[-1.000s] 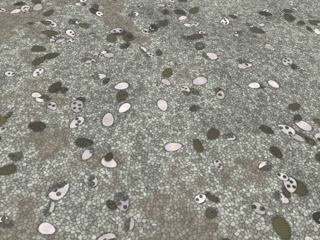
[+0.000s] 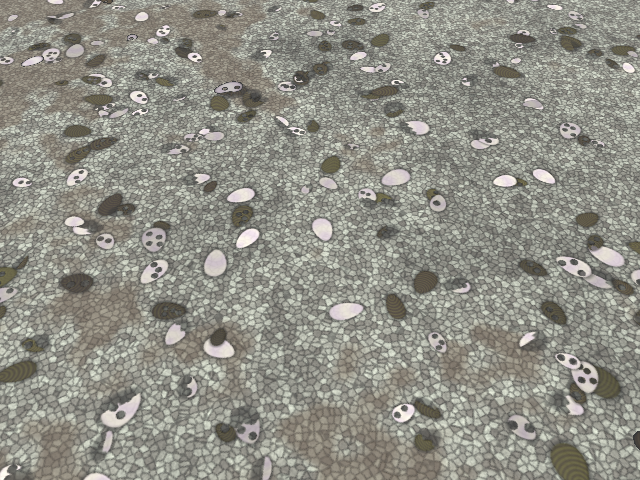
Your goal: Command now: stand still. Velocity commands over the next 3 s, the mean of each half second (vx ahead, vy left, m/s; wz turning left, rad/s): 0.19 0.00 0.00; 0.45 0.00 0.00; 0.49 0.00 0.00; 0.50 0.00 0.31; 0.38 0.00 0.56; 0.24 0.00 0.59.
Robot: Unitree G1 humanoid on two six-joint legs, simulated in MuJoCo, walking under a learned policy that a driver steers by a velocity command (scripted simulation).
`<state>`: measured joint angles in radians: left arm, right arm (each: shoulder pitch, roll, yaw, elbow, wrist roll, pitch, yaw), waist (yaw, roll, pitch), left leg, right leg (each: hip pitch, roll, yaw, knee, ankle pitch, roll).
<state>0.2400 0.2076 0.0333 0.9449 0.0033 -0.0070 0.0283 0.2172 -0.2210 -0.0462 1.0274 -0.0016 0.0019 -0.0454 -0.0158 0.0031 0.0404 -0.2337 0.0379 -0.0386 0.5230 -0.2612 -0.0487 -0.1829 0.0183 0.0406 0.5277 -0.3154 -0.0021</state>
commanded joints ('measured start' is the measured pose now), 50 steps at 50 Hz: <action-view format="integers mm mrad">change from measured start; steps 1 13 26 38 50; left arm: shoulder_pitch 28 118 -97 -356 -77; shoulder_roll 98 205 101 125 119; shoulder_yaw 17 51 40 24 28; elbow -16 37 -48 -172 -21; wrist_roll -1 -33 -25 -34 -1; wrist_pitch -9 -34 -98 -101 -114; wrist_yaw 5 8 -36 -78 -68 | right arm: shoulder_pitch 26 -11 275 300 169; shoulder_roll -103 -45 -66 -164 -72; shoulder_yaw -18 -4 8 -22 -23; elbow -15 -28 24 11 -102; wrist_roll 0 27 1 16 23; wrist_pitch -6 -63 -108 -81 -88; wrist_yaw -4 19 53 22 23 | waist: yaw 2 43 -34 -5 -22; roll -6 -204 103 110 -79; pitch -4 142 55 72 -31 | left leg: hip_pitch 43 -219 293 317 -319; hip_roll -3 -31 179 225 129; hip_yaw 13 69 -187 -21 -29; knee -65 283 -389 -328 639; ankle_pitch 153 -188 166 559 16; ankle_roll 21 89 210 193 93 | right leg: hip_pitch -66 -127 -604 -354 -75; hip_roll -30 -299 -124 -38 -221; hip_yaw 22 437 -26 -85 146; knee -115 -363 489 0 -410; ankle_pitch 154 -557 144 287 203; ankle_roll -19 -228 -54 -78 -237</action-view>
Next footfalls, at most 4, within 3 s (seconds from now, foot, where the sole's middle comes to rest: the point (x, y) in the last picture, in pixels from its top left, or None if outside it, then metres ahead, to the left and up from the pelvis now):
0.82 right None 0.43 -0.10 -0.77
1.36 left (270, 379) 0.75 0.14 -0.77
1.88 right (360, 274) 1.05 -0.09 -0.77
2.40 left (243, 225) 1.23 0.23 -0.77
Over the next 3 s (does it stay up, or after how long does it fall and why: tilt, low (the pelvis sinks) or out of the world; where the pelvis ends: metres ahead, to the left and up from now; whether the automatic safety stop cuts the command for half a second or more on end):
stays up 1.27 0.14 0.00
